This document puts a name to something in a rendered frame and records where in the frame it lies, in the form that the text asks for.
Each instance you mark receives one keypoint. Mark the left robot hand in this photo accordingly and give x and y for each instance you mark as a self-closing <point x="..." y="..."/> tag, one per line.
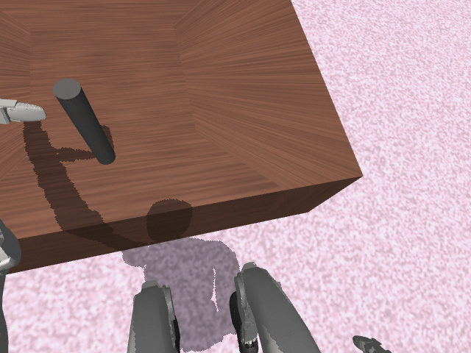
<point x="12" y="110"/>

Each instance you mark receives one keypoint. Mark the right robot hand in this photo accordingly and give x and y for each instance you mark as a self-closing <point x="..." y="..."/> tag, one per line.
<point x="369" y="345"/>

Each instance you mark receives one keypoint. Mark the left robot arm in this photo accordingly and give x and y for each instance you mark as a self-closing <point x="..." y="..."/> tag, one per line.
<point x="10" y="256"/>

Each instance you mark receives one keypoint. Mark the can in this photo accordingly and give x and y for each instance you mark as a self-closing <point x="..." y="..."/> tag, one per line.
<point x="73" y="100"/>

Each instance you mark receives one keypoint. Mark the right robot foot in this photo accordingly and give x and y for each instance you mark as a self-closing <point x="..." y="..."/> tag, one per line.
<point x="236" y="320"/>

